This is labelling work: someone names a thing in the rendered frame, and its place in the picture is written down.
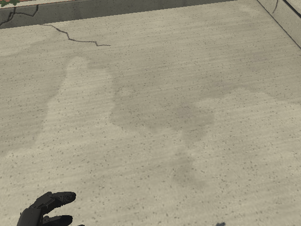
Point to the robot left hand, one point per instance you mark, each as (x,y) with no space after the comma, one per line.
(33,215)

